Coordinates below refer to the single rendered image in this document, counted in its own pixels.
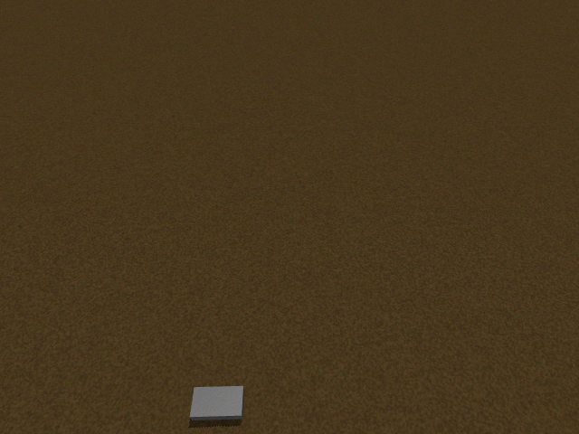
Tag small box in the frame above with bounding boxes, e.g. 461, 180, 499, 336
190, 386, 244, 420

